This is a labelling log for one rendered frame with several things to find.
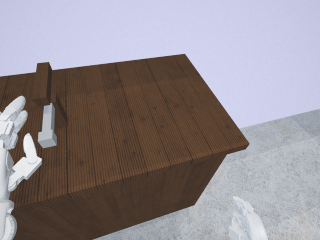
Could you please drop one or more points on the right robot hand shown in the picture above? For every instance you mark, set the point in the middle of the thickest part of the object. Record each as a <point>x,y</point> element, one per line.
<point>251,227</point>

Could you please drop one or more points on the left robot forearm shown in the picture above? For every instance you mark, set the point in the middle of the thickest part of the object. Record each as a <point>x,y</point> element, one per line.
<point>8,224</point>

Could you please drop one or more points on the counter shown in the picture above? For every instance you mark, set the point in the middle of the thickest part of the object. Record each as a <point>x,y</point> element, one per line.
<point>136,140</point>

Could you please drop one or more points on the left robot hand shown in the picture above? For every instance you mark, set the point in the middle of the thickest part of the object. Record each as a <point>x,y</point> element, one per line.
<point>11,121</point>

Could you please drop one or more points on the tap lever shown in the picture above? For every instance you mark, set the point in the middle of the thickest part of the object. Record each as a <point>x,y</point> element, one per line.
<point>47,137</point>

